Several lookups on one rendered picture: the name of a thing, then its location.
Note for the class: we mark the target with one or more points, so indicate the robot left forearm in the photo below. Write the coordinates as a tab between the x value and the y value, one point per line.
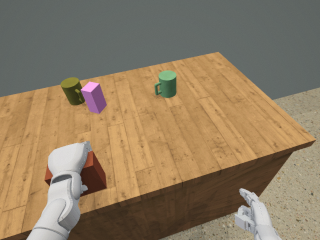
61	213

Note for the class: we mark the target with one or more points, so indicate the left robot hand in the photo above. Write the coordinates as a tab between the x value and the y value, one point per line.
70	158

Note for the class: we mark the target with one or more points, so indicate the sponge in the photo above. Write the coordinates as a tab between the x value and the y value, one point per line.
92	175

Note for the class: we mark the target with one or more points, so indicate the right robot hand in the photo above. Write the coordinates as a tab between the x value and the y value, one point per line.
248	218

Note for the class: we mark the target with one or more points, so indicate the robot right forearm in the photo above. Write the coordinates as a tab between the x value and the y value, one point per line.
265	232

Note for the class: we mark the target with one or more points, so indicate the table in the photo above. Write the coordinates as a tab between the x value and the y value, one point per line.
170	164

